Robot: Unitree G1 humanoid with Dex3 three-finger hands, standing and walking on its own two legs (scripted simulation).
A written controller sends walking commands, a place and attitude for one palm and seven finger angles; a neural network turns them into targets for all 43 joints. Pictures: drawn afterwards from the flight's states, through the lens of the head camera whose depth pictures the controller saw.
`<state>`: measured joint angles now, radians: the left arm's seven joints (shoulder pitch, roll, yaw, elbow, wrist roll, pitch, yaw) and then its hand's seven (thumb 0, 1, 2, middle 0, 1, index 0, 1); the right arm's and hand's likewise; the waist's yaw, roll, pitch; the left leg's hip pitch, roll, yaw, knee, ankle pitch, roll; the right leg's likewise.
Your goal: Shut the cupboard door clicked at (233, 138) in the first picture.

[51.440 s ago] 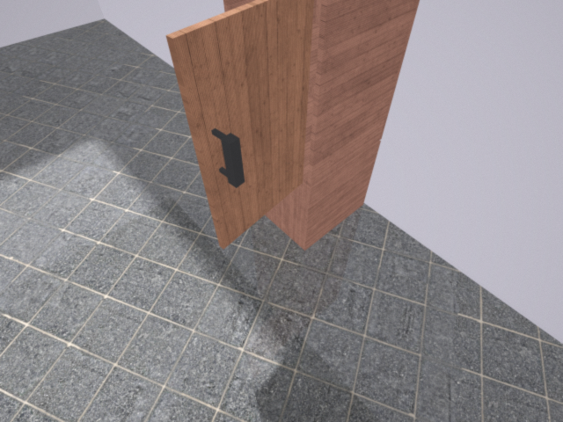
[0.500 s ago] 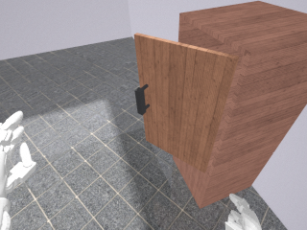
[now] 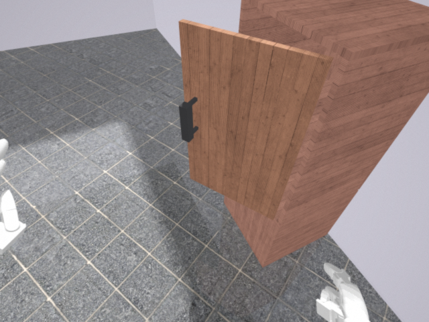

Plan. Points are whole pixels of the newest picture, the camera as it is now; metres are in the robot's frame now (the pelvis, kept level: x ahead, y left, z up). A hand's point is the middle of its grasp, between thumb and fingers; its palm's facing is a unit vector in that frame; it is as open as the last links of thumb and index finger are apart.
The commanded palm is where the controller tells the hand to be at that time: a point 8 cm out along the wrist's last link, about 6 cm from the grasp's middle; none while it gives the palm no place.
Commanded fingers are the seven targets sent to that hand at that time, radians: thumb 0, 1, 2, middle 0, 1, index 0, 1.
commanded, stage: step back with the hand held close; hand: left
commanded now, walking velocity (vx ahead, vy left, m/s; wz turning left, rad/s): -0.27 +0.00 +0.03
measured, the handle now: (190, 119) +0.66 +0.11 +0.00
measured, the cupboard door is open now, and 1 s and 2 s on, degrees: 33 33 33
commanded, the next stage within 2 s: stop stepping back and stand still in 0.70 s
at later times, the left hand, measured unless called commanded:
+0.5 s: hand out of the picture +0.07 +0.26 +0.17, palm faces +0.50 -0.75 -0.44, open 7.4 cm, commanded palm +0.01 +0.30 +0.18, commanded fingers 0.00 0.90 0.90 -0.20 -0.30 -0.20 -0.30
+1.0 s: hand out of the picture -0.12 +0.31 +0.18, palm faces +0.63 -0.71 -0.33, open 7.4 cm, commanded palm -0.13 +0.32 +0.18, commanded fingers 0.00 0.90 0.90 -0.20 -0.30 -0.20 -0.30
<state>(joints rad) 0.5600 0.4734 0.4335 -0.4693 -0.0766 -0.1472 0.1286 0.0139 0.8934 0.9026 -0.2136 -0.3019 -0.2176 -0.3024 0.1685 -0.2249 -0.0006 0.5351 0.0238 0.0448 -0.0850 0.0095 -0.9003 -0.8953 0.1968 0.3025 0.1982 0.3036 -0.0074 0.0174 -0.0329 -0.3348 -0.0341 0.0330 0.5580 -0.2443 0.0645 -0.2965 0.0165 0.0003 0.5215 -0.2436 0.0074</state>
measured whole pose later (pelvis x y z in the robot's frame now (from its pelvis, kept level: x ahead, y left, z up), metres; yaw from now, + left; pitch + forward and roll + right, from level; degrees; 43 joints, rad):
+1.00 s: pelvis -0.25 +0.01 -0.01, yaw +5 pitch +0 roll -3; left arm 0.52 0.44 0.43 -0.57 -0.05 -0.22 0.16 0.01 0.89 0.90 -0.21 -0.30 -0.22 -0.30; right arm 0.23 -0.15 0.04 0.68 0.00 -0.11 -0.05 0.01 -0.90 -0.89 0.20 0.30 0.20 0.30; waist 0.10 -0.06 -0.11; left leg -0.51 0.03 0.05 0.80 -0.27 -0.02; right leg -0.12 0.02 -0.01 0.58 -0.45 0.01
